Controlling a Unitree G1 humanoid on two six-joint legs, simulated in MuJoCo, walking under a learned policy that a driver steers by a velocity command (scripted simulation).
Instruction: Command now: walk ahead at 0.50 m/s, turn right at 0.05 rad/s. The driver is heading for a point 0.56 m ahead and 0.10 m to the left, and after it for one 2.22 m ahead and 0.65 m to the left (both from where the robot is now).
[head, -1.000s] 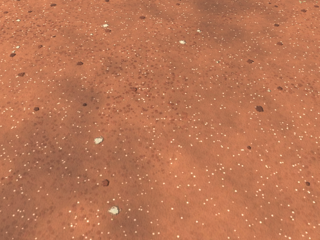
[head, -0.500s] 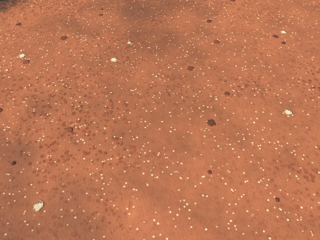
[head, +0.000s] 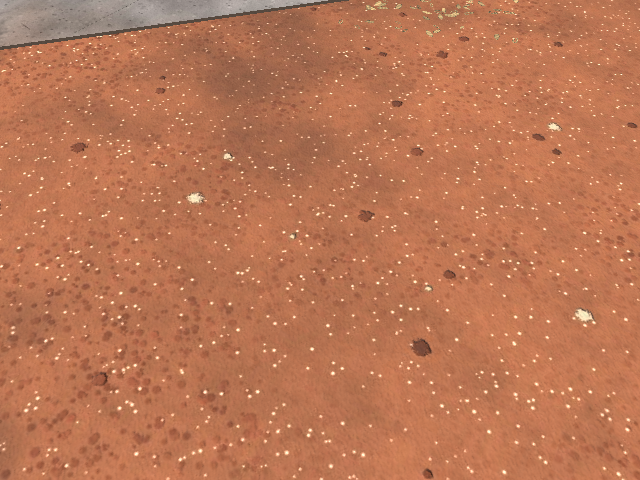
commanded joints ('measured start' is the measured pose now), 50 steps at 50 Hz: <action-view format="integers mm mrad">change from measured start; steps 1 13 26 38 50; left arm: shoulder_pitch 41 -351 -24 137 23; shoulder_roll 34 26 36 74 72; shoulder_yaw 4 -15 16 21 30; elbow -36 -166 -49 24 -108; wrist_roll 7 -10 -19 -19 -12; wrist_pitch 12 1 -56 -57 10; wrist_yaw -13 -12 27 45 49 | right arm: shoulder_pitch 66 240 116 -267 -81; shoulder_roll -93 -101 -30 -2 -129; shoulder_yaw -14 -8 -23 -1 -56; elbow -7 76 4 -148 -131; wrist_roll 8 -3 -17 -22 25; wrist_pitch -28 -15 56 66 76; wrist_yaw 0 -17 14 47 -27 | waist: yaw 22 -66 -32 17 -14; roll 95 102 -41 -19 31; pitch -1 55 -24 68 -107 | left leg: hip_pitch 44 246 -342 -431 82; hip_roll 272 282 167 139 313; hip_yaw -248 -178 -121 27 -365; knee -239 -181 792 333 -29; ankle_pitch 169 422 -100 174 634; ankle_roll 128 103 -15 -17 245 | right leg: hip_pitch -122 -154 288 427 -149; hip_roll -64 -36 -253 -230 -79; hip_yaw -11 -83 74 -242 -3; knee -36 -524 -982 -931 170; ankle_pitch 71 240 177 608 -147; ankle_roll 28 33 -67 -45 115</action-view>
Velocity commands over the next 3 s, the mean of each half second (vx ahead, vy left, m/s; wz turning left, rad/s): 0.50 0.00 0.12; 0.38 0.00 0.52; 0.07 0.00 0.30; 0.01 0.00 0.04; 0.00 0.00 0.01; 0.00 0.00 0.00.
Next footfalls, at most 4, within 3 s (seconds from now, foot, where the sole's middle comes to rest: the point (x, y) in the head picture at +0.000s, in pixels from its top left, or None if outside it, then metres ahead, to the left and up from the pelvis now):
0.36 right None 0.36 -0.12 -0.78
0.90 left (275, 442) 0.57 0.11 -0.78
1.44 right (362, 418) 0.62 -0.08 -0.78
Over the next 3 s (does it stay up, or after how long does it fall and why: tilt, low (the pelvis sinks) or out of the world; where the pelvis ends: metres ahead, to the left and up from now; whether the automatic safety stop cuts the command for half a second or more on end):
stays up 0.59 -0.02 0.00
